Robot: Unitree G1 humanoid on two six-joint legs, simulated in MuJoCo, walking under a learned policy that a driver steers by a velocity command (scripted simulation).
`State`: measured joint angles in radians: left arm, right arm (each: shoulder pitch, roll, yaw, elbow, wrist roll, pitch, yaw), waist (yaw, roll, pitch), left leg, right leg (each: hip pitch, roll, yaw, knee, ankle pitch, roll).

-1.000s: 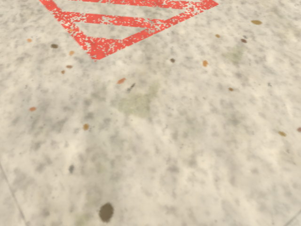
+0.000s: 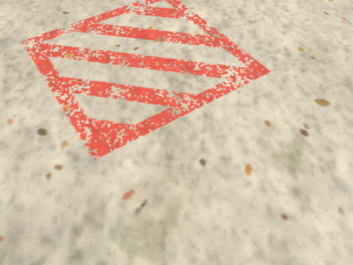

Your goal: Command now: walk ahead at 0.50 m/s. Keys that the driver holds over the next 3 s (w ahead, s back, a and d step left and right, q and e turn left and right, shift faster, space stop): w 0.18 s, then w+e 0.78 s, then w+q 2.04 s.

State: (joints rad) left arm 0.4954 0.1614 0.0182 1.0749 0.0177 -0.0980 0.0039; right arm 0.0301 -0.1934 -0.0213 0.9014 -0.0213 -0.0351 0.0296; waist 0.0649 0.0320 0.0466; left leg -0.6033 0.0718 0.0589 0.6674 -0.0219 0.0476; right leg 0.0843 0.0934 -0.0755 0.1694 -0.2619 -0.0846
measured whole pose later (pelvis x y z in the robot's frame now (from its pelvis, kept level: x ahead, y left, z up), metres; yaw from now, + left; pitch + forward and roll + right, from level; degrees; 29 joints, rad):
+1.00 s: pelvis +0.52 -0.05 +0.00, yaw -24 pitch +1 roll +0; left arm 0.37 0.25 0.07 0.95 0.00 -0.06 0.00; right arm 0.09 -0.24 -0.05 0.80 -0.04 -0.03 0.02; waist 0.05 0.03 0.04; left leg -0.67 0.13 -0.04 0.89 -0.12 -0.05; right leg -0.07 0.15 0.06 0.28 -0.21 -0.14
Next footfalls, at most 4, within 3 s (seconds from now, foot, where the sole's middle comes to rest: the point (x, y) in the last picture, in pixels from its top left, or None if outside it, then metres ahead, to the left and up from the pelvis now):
0.12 left None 0.23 0.10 -0.78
0.68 right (219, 262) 0.49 -0.08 -0.78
1.22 left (213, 178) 0.85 -0.06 -0.78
1.78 right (263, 138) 1.09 -0.30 -0.78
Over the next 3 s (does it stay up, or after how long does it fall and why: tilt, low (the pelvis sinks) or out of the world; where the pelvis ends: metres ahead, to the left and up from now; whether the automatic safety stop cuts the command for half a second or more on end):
stays up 1.56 -0.04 0.00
